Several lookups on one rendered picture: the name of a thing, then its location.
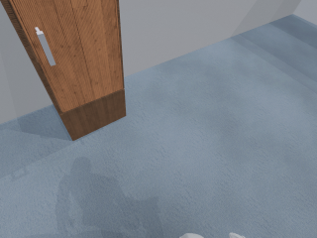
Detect cupboard door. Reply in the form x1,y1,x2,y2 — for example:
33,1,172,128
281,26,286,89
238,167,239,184
9,0,123,113

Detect handle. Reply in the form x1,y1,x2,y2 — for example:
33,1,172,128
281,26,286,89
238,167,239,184
35,27,55,66

